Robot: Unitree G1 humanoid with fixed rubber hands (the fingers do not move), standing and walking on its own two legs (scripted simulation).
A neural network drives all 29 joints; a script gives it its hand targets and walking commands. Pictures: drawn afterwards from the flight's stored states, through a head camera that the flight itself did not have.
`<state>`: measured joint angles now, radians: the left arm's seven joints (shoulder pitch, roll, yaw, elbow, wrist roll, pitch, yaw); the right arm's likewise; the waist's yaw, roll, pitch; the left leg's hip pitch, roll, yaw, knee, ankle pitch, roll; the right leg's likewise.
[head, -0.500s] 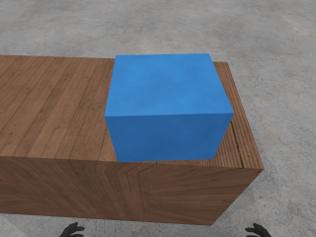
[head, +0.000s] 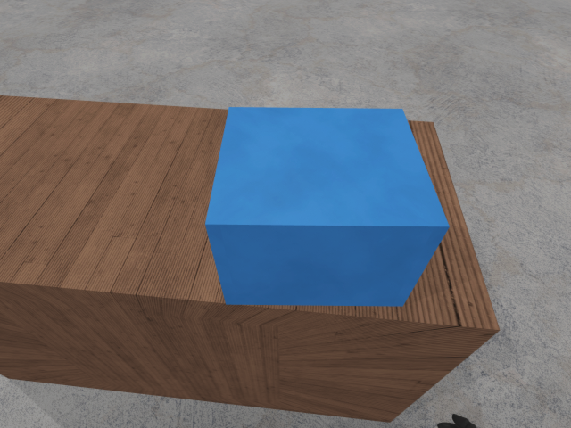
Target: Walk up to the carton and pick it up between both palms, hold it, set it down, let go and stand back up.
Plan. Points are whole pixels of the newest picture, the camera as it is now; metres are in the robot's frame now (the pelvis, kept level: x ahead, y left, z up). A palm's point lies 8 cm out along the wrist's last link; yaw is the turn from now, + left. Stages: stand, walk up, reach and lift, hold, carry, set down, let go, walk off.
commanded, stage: stand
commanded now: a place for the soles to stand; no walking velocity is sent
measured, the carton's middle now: (315, 205) +0.45 -0.02 +0.05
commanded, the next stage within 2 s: reach and lift in 0.56 s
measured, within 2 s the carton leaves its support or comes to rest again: neither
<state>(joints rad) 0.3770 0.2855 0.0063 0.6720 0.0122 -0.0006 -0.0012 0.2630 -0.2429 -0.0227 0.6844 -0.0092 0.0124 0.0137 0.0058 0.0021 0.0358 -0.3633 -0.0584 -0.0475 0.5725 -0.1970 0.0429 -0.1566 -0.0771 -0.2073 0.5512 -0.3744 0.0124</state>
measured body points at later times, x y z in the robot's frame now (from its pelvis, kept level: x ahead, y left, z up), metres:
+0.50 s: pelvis +0.01 +0.00 +0.00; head +0.02 +0.00 +0.45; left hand +0.08 +0.27 -0.12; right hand +0.14 -0.26 -0.11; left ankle +0.06 +0.09 -0.73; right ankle -0.05 -0.11 -0.73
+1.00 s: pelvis +0.00 -0.02 +0.01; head +0.00 +0.01 +0.46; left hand +0.19 +0.25 -0.07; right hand +0.16 -0.28 -0.05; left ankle +0.06 +0.09 -0.73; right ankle -0.05 -0.11 -0.73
